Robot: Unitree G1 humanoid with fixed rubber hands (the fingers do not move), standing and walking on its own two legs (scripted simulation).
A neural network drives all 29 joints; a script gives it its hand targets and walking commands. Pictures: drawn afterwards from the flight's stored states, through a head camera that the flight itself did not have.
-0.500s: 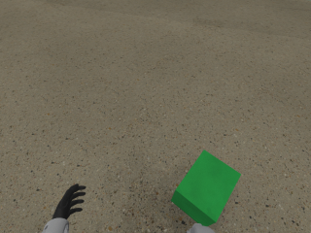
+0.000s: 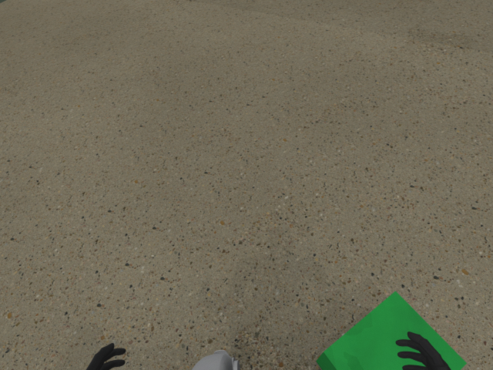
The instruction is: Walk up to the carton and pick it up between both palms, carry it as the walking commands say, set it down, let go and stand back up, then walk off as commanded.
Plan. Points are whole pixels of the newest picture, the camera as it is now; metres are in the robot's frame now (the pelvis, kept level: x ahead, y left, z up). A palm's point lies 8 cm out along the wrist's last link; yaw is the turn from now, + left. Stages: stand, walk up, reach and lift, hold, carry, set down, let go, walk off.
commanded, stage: walk off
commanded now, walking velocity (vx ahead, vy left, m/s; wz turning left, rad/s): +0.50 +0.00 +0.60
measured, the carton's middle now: (381, 362) +0.20 -0.33 -0.63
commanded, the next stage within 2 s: none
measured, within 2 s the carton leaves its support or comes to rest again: rests again in 0.40 s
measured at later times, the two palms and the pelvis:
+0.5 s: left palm (114, 269) +0.31 +0.29 -0.06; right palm (383, 210) +0.43 -0.26 -0.10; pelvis +0.26 -0.02 +0.01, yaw +21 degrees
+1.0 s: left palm (58, 225) +0.43 +0.45 -0.07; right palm (292, 143) +0.63 -0.09 -0.08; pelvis +0.45 +0.14 +0.02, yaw +35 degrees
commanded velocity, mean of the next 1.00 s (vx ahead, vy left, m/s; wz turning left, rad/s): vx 0.50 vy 0.00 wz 0.60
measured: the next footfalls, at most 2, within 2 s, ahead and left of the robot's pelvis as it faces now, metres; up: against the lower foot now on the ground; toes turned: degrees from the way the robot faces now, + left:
left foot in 0.06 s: +0.12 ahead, +0.10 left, +0.00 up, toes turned +6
right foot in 0.42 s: +0.37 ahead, -0.13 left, +0.00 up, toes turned +13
